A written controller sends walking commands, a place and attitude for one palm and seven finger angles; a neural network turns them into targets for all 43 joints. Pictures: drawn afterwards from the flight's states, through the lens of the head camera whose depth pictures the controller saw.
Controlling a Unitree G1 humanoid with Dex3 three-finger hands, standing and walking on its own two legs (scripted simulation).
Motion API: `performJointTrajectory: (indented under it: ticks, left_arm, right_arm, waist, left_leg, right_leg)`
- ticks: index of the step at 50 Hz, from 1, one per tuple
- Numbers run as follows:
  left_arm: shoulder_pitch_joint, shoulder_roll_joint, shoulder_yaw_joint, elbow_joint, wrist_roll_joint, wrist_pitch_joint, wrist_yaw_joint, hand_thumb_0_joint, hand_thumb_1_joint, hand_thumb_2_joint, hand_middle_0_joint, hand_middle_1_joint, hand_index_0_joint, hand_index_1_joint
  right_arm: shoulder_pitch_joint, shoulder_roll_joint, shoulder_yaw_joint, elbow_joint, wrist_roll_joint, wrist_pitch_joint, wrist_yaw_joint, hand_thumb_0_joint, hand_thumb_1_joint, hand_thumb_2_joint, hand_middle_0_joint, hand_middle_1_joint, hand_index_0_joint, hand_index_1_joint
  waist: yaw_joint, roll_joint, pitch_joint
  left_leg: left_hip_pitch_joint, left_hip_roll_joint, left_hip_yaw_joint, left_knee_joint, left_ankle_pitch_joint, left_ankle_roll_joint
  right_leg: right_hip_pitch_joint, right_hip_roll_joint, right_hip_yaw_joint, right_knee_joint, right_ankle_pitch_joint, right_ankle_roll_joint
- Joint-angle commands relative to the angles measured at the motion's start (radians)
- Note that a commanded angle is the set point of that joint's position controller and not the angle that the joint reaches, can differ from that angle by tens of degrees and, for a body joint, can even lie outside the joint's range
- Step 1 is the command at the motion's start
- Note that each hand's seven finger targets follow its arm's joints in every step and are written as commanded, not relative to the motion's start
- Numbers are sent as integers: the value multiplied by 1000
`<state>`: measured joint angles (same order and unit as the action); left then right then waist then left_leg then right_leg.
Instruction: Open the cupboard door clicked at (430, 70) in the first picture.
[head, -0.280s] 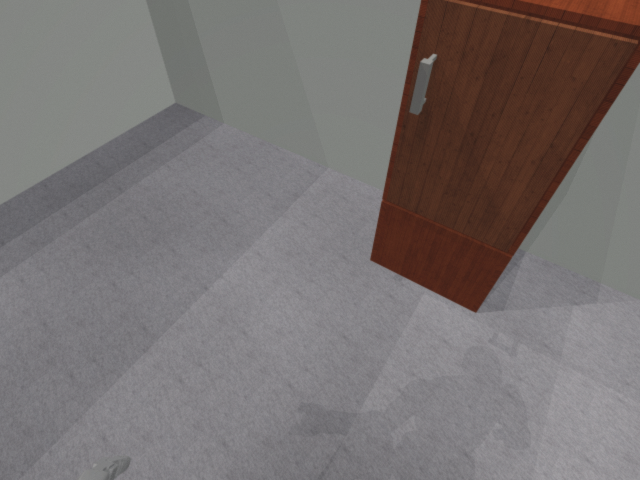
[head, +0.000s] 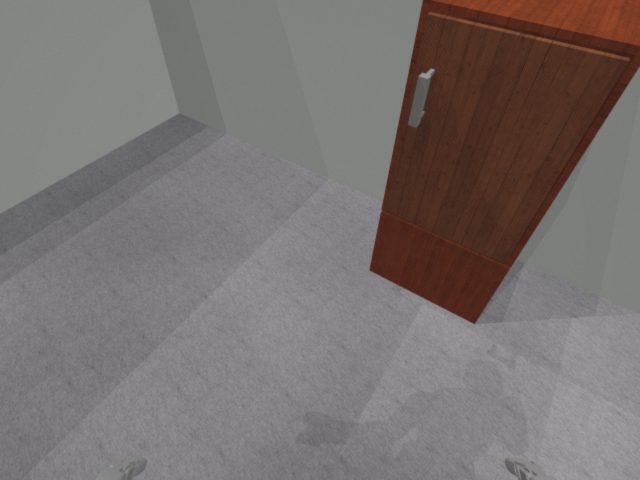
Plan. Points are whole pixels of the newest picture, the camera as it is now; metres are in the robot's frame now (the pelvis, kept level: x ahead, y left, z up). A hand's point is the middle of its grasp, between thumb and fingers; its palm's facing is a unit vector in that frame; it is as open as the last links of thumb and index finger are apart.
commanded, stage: stand and wait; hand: left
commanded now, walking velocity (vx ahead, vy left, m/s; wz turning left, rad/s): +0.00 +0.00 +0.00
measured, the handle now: (422, 97) +0.94 -0.19 +0.02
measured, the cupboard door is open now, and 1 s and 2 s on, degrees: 0 0 0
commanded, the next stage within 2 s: look at it before walking up in 0.80 s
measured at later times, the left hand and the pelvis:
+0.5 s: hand out of the picture +0.05 +0.24 -0.15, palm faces -0.03 -0.94 -0.34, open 7.4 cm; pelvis -0.02 -0.01 +0.01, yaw +0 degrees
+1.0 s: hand out of the picture +0.04 +0.22 -0.15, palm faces -0.05 -0.94 -0.33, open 7.4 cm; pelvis -0.03 -0.02 +0.01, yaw -1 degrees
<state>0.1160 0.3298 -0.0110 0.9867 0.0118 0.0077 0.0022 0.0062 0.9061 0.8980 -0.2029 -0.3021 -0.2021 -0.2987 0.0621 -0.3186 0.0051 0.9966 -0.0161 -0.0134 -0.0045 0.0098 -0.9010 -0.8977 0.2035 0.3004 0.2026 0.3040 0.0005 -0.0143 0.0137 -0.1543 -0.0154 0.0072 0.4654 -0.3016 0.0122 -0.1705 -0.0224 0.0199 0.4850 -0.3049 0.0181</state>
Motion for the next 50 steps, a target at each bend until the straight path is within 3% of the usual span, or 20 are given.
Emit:
performJointTrajectory:
  ticks: [1, 7, 21, 38, 50]
  left_arm:
    - [-36, 216, 53, -57, -1, -29, 19, 0, 900, 900, -200, -300, -200, -300]
    - [-31, 216, 54, -37, -2, -30, 18, 0, 900, 900, -200, -300, -200, -300]
    - [-35, 221, 50, 11, -3, -31, 11, 0, 900, 900, -200, -300, -200, -300]
    - [-35, 218, 48, 30, -1, -34, 9, 0, 900, 900, -200, -300, -200, -300]
    - [-25, 214, 48, 36, -2, -37, 9, 0, 900, 900, -200, -300, -200, -300]
  right_arm:
    - [-34, -218, -57, -58, 2, -19, -16, 0, -900, -900, 200, 300, 200, 300]
    - [-32, -218, -54, -36, 4, -18, -17, 0, -900, -900, 200, 300, 200, 300]
    - [-10, -227, -45, 22, 7, -17, -11, 0, -900, -900, 200, 300, 200, 300]
    - [14, -222, -43, 55, 5, -18, -7, 0, -900, -900, 200, 300, 200, 300]
    - [17, -222, -43, 58, 6, -20, -9, 0, -900, -900, 200, 300, 200, 300]
  waist:
    - [-2, 18, -107]
    - [-1, 15, -95]
    - [1, 6, -45]
    - [-2, 3, -14]
    - [-3, 15, -37]
  left_leg:
    - [51, 121, -79, -51, 411, 27]
    - [52, 124, -77, -73, 378, 23]
    - [30, 126, -94, -136, 223, 18]
    - [14, 125, -97, -158, 147, 10]
    - [31, 131, -93, -153, 184, 9]
  right_leg:
    - [56, -94, 60, -43, 410, -53]
    - [63, -98, 68, -67, 400, -54]
    - [36, -95, 90, -137, 242, -52]
    - [-10, -93, 116, -181, 121, -52]
    - [3, -94, 113, -174, 186, -54]
